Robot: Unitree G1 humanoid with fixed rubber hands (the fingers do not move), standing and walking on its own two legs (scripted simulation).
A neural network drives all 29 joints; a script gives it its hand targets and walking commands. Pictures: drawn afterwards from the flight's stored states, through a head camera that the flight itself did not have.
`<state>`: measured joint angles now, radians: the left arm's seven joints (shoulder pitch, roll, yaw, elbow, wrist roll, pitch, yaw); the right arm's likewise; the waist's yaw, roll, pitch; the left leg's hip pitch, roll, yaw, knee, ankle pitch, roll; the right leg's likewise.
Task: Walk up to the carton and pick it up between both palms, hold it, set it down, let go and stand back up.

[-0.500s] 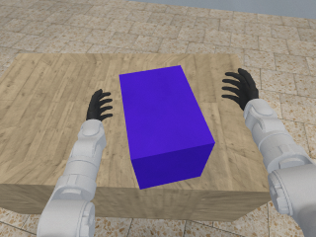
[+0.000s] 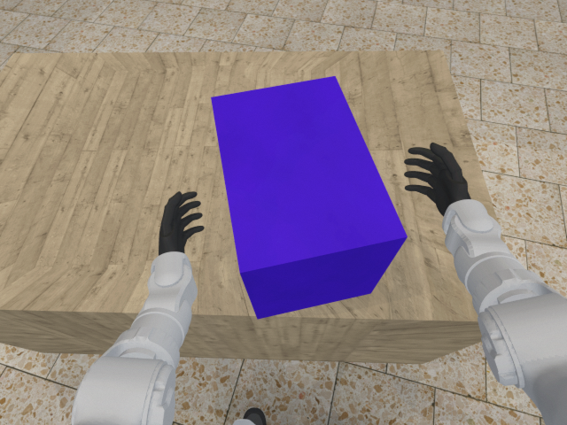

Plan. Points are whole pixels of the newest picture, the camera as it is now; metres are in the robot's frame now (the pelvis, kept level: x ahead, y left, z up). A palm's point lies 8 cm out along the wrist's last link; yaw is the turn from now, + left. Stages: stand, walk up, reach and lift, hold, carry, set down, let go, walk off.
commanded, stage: reach and lift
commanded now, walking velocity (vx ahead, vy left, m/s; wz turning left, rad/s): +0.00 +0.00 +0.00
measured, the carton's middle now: (295, 200) +0.47 +0.01 -0.05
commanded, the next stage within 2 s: none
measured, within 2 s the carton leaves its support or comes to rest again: neither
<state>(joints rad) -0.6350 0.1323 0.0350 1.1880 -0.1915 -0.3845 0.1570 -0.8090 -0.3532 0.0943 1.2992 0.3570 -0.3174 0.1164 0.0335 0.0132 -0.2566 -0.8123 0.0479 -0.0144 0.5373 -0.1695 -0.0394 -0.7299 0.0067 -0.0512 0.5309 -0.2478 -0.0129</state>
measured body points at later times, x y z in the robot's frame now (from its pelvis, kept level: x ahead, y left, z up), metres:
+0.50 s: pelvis +0.01 +0.00 +0.00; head +0.12 -0.01 +0.43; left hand +0.40 +0.16 -0.03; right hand +0.44 -0.16 -0.01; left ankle +0.02 +0.14 -0.72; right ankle -0.02 -0.11 -0.72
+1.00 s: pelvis +0.00 +0.00 +0.00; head +0.12 +0.00 +0.43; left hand +0.39 +0.16 -0.03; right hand +0.44 -0.15 +0.00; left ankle +0.02 +0.14 -0.72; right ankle -0.02 -0.11 -0.72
